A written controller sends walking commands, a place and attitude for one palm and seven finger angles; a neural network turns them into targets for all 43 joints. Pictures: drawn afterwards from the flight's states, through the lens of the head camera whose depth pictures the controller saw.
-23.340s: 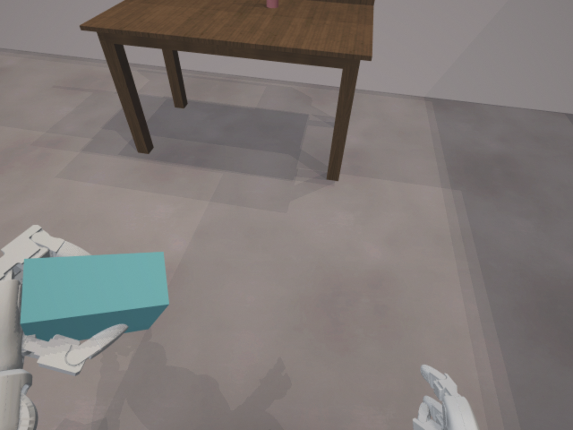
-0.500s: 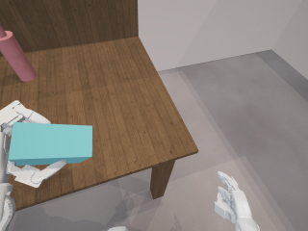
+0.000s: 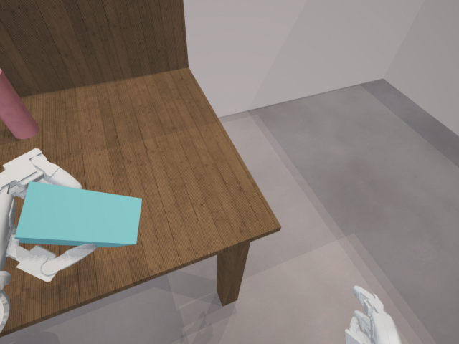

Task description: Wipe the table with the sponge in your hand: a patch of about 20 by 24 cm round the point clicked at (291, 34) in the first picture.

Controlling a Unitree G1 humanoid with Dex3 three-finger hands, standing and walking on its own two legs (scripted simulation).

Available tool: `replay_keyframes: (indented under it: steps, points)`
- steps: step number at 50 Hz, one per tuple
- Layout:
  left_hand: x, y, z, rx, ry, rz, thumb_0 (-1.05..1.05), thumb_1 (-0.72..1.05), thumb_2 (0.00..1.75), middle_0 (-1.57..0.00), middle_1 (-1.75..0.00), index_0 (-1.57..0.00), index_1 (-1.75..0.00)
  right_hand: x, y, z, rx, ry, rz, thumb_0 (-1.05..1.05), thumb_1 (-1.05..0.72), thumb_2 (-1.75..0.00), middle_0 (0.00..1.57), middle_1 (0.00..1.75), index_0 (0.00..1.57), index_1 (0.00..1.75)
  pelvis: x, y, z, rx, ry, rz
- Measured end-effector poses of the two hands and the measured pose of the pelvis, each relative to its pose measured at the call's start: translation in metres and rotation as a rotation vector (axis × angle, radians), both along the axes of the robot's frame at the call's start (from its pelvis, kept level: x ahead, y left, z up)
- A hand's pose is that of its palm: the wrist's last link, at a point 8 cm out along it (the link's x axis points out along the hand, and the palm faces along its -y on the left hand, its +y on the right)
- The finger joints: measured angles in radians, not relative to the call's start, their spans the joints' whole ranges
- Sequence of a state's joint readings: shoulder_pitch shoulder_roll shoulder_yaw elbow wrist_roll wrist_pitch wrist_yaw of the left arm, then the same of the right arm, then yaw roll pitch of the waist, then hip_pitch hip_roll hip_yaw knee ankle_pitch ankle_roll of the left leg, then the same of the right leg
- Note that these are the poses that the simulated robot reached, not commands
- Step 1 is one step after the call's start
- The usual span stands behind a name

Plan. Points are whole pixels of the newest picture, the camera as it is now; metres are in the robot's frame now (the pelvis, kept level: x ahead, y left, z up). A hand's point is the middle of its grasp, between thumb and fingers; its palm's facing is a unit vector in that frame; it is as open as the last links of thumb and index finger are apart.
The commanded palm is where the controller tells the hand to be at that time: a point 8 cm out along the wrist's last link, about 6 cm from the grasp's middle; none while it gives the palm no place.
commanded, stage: come to a stop and stand still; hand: left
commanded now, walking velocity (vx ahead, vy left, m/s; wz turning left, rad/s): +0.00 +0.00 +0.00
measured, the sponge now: (94, 222) +0.24 +0.20 +0.14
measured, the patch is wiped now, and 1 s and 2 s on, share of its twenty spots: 0.00 0.00 0.00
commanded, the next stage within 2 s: look again from close up in 1.50 s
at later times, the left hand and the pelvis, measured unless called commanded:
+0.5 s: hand (3, 216) +0.24 +0.31 +0.16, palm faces +0.40 -0.82 -0.42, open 10.0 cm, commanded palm +0.16 +0.32 +0.17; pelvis +0.02 +0.03 -0.01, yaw +4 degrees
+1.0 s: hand out of the picture +0.19 +0.29 +0.16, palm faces +0.35 -0.85 -0.40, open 10.0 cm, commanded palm +0.13 +0.33 +0.17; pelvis -0.01 +0.04 +0.00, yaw +4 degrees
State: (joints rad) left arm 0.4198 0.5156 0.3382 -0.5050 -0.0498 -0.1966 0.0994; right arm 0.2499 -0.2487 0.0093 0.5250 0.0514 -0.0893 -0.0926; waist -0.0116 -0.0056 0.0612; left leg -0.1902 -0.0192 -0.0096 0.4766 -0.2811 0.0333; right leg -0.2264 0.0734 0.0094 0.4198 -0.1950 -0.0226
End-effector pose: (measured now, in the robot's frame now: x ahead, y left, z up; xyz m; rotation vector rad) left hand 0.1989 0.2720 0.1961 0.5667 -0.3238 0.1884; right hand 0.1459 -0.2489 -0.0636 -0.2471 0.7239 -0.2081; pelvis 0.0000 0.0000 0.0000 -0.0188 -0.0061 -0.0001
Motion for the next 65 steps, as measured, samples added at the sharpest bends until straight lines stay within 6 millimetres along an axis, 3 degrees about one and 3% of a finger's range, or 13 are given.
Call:
replay_keyframes:
  steps: [3,5,9,14,18,21,24,30,41,48,54,59,65]
  points:
    - [0.001,0.029,0.037,0.111,-0.171,0.06,-0.01,-0.51,1.03,-0.75,-1.32,-0.78,-1.31,0.009,0.021,-0.003,0.023,-0.022,0.1,0.02,-0.91,-0.9,0.2,0.3,0.2,0.3,-0.002,0.001,-0.003,0.002,0.004,0.017]
    - [-0.001,0.052,0.046,0.102,-0.217,0.133,0.0,-0.51,1.03,-0.75,-1.32,-0.78,-1.31,0.014,0.031,-0.005,0.05,-0.028,0.145,0.02,-0.91,-0.9,0.2,0.3,0.2,0.3,-0.001,0.004,-0.003,0.002,0.022,0.01]
    - [-0.006,0.075,0.018,0.0,-0.124,0.221,0.0,-0.51,1.03,-0.75,-1.32,-0.78,-1.31,0.021,0.045,-0.012,0.109,-0.032,0.189,0.02,-0.9,-0.9,0.2,0.3,0.2,0.3,0.005,0.013,-0.004,0.007,0.051,-0.001]
    - [-0.017,0.058,-0.056,-0.169,0.127,0.22,0.0,-0.5,1.03,-0.75,-1.32,-0.78,-1.31,0.027,0.054,-0.02,0.105,0.024,0.232,0.02,-0.9,-0.9,0.21,0.3,0.2,0.3,0.013,0.024,-0.005,0.006,0.06,0.01]
    - [-0.014,0.051,-0.078,-0.219,0.159,0.18,0.0,-0.51,1.03,-0.75,-1.32,-0.78,-1.31,0.035,0.057,-0.018,0.041,0.085,0.276,0.02,-0.9,-0.9,0.21,0.3,0.2,0.3,0.015,0.024,-0.006,0.0,0.055,0.045]
    - [-0.006,0.06,-0.065,-0.176,0.093,0.163,-0.01,-0.51,1.03,-0.75,-1.32,-0.78,-1.31,0.046,0.059,-0.01,0.005,0.079,0.292,0.02,-0.9,-0.9,0.21,0.3,0.2,0.3,0.017,0.025,-0.007,-0.008,0.052,0.064]
    - [-0.001,0.07,-0.036,-0.102,-0.014,0.15,-0.01,-0.51,1.03,-0.75,-1.32,-0.78,-1.31,0.059,0.061,0.0,-0.007,0.029,0.293,0.02,-0.9,-0.9,0.21,0.3,0.2,0.3,0.018,0.029,-0.007,-0.014,0.055,0.069]
    - [-0.007,0.075,0.006,-0.012,-0.132,0.11,0.0,-0.5,1.03,-0.75,-1.32,-0.78,-1.31,0.071,0.068,0.007,0.028,-0.049,0.244,0.02,-0.9,-0.9,0.2,0.3,0.2,0.3,0.02,0.043,-0.006,-0.007,0.068,0.046]
    - [-0.023,0.084,-0.05,-0.17,0.088,0.185,0.0,-0.5,1.03,-0.75,-1.32,-0.78,-1.31,0.042,0.082,-0.008,0.081,0.025,0.203,0.02,-0.9,-0.9,0.2,0.3,0.2,0.3,0.006,0.045,-0.003,0.001,0.051,0.052]
    - [-0.038,0.064,-0.028,-0.134,0.001,0.099,0.0,-0.51,1.03,-0.75,-1.32,-0.78,-1.31,0.03,0.081,-0.006,0.073,0.007,0.242,0.02,-0.9,-0.9,0.2,0.3,0.2,0.3,-0.006,0.04,-0.005,-0.005,0.036,0.07]
    - [-0.051,0.069,-0.009,-0.08,-0.049,0.114,0.0,-0.51,1.03,-0.75,-1.32,-0.78,-1.31,0.023,0.074,-0.003,0.093,-0.029,0.21,0.02,-0.9,-0.9,0.2,0.3,0.2,0.3,-0.015,0.036,-0.003,0.0,0.027,0.063]
    - [-0.06,0.071,-0.026,-0.145,0.008,0.171,0.0,-0.51,1.03,-0.75,-1.32,-0.78,-1.31,0.016,0.067,-0.001,0.099,-0.047,0.193,0.02,-0.9,-0.9,0.2,0.3,0.2,0.3,-0.022,0.032,-0.001,0.003,0.021,0.059]
    - [-0.067,0.055,-0.049,-0.213,0.066,0.159,0.0,-0.51,1.03,-0.75,-1.32,-0.78,-1.31,0.008,0.059,0.002,0.073,-0.046,0.208,0.02,-0.9,-0.9,0.2,0.3,0.2,0.3,-0.03,0.026,-0.002,-0.004,0.012,0.068]
